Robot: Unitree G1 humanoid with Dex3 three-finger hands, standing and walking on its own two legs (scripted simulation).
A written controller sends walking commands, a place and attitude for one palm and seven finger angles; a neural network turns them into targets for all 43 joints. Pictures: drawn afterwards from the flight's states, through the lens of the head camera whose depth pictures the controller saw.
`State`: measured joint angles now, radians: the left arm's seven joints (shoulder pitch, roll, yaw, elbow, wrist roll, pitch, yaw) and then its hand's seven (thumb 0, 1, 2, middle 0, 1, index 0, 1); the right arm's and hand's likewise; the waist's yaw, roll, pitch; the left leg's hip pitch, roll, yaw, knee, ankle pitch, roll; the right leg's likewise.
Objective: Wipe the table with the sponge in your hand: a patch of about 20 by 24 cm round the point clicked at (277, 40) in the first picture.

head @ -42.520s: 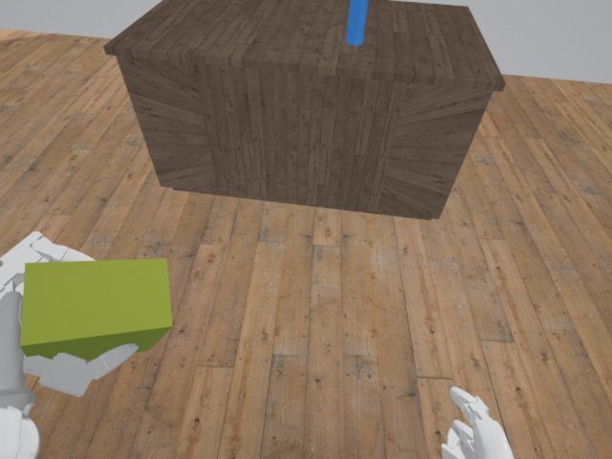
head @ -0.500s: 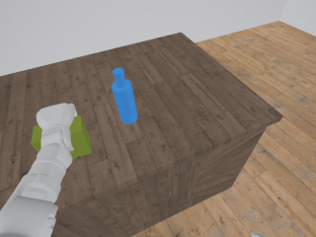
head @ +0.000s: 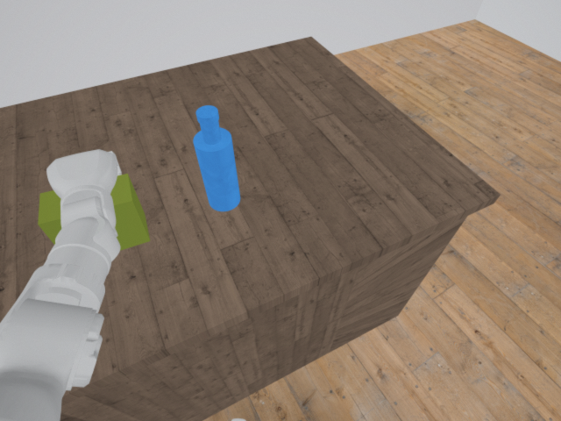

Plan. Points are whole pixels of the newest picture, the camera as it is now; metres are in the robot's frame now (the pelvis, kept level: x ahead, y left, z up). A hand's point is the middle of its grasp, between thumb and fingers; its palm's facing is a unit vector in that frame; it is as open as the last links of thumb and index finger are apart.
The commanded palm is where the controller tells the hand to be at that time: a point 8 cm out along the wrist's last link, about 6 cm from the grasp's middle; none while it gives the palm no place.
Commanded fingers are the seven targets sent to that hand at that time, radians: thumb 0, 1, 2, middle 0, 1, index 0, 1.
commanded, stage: wipe forward along the third lane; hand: left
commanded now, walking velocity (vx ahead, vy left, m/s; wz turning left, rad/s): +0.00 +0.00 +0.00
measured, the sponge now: (103, 225) +0.41 +0.31 +0.02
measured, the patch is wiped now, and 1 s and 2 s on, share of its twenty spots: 0.90 1.00 1.00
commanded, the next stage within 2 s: wipe back along the third lane in 0.32 s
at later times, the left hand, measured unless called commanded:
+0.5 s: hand (95, 181) +0.47 +0.32 +0.07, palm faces -0.10 +0.02 -0.99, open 10.3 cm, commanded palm +0.44 +0.29 +0.09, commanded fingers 0.00 0.10 1.30 -1.20 -1.60 -1.20 -1.60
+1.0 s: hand (94, 193) +0.44 +0.31 +0.07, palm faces -0.03 +0.02 -1.00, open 10.3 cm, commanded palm +0.39 +0.28 +0.09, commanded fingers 0.00 0.10 1.30 -1.20 -1.60 -1.20 -1.60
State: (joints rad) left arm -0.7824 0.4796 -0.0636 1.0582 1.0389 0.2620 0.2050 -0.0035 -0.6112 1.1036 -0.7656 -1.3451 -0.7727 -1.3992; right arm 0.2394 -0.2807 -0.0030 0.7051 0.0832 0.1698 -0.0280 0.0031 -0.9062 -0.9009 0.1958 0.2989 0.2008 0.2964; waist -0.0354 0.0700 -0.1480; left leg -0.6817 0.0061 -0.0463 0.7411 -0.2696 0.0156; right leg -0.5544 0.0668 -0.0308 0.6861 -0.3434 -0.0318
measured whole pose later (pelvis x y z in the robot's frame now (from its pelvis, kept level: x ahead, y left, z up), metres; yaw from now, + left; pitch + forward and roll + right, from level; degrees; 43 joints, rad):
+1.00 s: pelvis +0.03 +0.03 +0.01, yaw -1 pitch +12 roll -3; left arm -0.67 0.42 -0.15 0.90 0.99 0.38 0.24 0.00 -0.54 1.07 -0.69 -1.40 -0.69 -1.47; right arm 0.21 -0.26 0.00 0.68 0.09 0.19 0.01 0.00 -0.91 -0.90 0.20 0.30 0.20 0.30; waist 0.00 0.07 -0.18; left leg -0.61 -0.01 -0.02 0.71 -0.31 0.06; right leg -0.46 0.04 0.00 0.61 -0.35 0.01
